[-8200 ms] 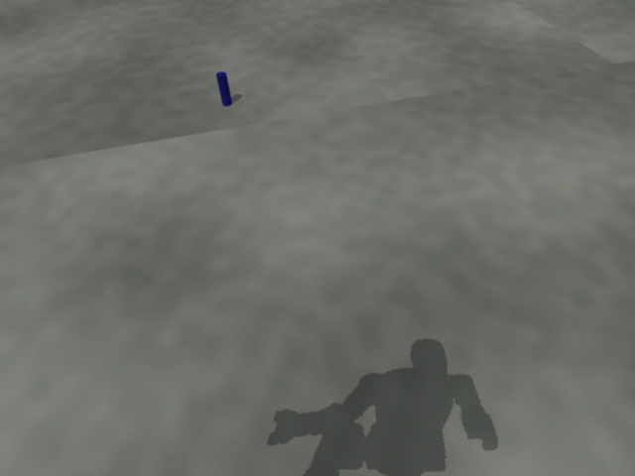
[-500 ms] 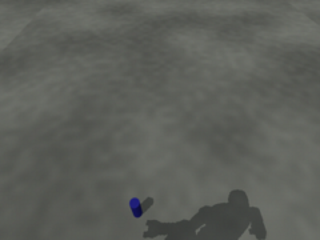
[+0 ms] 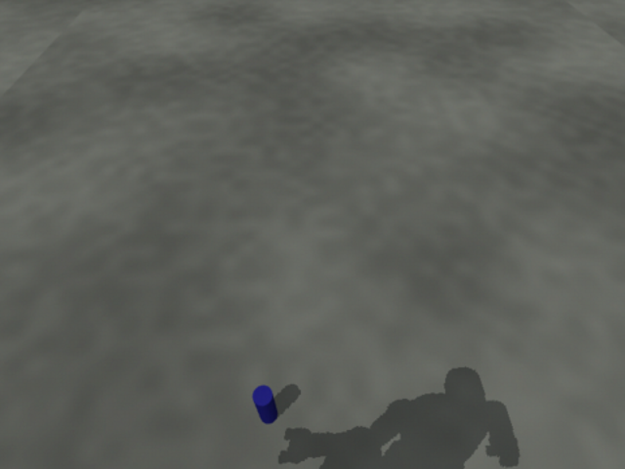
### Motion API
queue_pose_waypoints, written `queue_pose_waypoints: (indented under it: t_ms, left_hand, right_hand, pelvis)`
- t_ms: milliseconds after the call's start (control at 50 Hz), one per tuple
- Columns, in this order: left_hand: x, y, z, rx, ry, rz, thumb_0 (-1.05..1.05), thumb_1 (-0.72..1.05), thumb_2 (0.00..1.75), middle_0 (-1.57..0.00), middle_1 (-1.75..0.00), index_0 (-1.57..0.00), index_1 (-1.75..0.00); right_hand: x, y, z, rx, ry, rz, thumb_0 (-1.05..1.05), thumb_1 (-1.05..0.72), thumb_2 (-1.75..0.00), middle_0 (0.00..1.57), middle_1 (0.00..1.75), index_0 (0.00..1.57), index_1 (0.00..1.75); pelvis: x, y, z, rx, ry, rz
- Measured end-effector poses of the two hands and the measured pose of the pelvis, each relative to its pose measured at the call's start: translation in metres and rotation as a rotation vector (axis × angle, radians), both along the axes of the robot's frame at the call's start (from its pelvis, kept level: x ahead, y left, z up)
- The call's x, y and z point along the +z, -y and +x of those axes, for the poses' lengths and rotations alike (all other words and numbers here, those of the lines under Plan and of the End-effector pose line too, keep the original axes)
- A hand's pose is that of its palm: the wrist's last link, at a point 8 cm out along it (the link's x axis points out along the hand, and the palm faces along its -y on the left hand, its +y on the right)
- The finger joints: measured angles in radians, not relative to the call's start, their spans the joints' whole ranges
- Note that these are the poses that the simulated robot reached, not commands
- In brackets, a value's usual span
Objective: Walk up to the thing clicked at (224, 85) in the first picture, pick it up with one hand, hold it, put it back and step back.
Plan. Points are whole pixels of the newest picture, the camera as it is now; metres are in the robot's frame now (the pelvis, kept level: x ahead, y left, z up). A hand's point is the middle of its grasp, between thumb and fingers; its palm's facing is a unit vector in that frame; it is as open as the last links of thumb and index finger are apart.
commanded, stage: stand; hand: left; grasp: from the side
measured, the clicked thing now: (265, 405) +0.39 +0.17 -0.69
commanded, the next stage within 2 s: go down in 0.48 s
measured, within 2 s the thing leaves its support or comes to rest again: neither
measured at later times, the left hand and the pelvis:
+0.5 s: hand out of the picture +0.08 +0.25 -0.16, palm faces -0.02 -0.94 -0.34, open 7.3 cm; pelvis +0.01 +0.00 +0.00, yaw +0 degrees
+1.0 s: hand (152, 461) +0.16 +0.26 -0.18, palm faces +0.05 -0.95 -0.32, open 14.9 cm; pelvis -0.01 +0.00 -0.04, yaw -2 degrees
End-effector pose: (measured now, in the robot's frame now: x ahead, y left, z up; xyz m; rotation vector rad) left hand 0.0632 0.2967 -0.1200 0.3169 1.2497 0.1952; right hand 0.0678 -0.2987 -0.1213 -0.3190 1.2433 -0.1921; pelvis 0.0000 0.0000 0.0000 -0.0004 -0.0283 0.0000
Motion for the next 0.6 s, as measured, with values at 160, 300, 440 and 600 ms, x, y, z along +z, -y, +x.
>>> queue_pose_waypoints:
  t_ms: [160,300,440,600]
  left_hand:
    - [0.0,0.0,0.003,0.003,0.001,-0.001,0.01,0.91,0.9,-0.21,-0.3,-0.21,-0.3]
    - [0.001,0.0,0.005,0.005,0.005,0.001,0.01,0.91,0.9,-0.21,-0.3,-0.21,-0.3]
    - [0.001,-0.001,0.007,0.006,0.006,0.002,0.01,0.91,0.9,-0.21,-0.3,-0.21,-0.3]
    - [0.001,-0.001,0.008,0.009,0.004,0.003,0.01,0.9,0.9,-0.21,-0.3,-0.21,-0.3]
  right_hand:
    - [0.0,-0.001,0.004,0.004,0.002,0.0,0.0,-0.91,-0.9,0.2,0.3,0.2,0.3]
    - [0.0,-0.002,0.009,0.009,0.009,0.003,0.0,-0.91,-0.9,0.2,0.3,0.2,0.3]
    - [-0.001,-0.002,0.011,0.01,0.011,0.003,0.0,-0.91,-0.9,0.2,0.3,0.2,0.3]
    - [0.0,-0.002,0.012,0.01,0.009,0.0,0.0,-0.91,-0.9,0.2,0.3,0.2,0.3]
  pelvis:
    - [0.0,0.0,0.003,0.001,0.0,0.001]
    - [0.0,-0.001,0.004,0.001,0.0,0.001]
    - [0.0,-0.001,0.006,0.002,-0.002,0.001]
    - [0.0,-0.001,0.008,0.003,-0.002,0.001]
